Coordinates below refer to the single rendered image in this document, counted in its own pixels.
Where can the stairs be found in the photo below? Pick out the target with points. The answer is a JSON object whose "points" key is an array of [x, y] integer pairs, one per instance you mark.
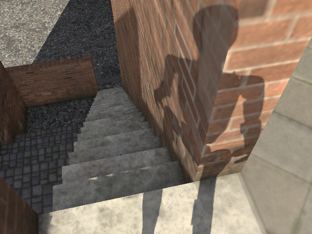
{"points": [[117, 155]]}

